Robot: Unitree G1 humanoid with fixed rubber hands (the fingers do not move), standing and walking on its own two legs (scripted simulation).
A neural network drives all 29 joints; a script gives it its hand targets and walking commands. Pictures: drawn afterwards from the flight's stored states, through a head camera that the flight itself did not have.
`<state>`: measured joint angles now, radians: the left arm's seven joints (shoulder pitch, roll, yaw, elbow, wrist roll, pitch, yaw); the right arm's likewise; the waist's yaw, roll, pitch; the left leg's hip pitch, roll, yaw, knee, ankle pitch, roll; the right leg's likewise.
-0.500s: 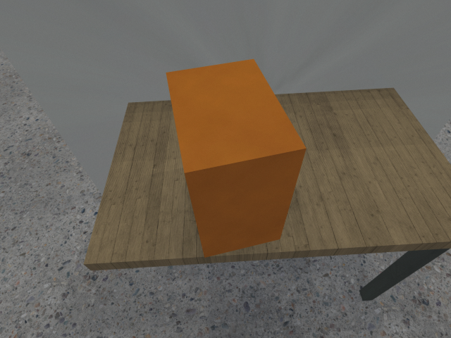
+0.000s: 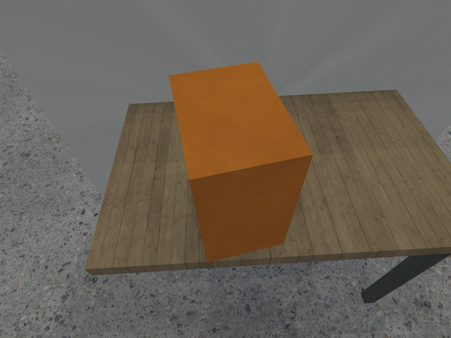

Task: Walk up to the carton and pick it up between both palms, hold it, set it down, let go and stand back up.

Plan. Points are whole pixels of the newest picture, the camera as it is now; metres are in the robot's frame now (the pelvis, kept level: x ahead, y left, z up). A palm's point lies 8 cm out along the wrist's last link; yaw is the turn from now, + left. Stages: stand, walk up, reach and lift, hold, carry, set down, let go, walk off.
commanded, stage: stand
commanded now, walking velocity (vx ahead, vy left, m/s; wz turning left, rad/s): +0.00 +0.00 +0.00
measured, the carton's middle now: (231, 167) +0.42 +0.01 +0.03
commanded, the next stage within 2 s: none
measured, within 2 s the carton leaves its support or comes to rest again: neither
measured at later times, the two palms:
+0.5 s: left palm out of the picture -0.02 +0.20 -0.15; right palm out of the picture -0.01 -0.20 -0.15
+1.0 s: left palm out of the picture -0.01 +0.20 -0.15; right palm out of the picture -0.01 -0.20 -0.15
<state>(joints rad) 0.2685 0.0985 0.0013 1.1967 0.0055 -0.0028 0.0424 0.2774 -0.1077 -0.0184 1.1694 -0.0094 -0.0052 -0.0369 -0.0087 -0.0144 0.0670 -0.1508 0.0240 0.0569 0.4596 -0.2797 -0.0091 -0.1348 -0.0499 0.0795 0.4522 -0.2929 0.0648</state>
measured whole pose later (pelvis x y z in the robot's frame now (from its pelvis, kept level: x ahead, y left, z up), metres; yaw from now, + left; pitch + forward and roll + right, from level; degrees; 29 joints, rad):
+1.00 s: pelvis +0.02 +0.01 +0.00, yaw +0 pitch -2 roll +1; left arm 0.27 0.10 0.01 1.22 0.00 0.00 0.05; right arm 0.28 -0.11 -0.01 1.18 -0.01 -0.01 -0.04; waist -0.01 -0.01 0.07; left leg -0.11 0.01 0.06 0.44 -0.30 0.00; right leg -0.10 -0.07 0.08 0.44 -0.31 0.07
